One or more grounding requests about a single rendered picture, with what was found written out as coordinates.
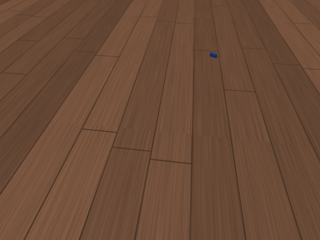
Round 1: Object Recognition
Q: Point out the small box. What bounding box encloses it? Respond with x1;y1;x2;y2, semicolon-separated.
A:
209;52;217;58

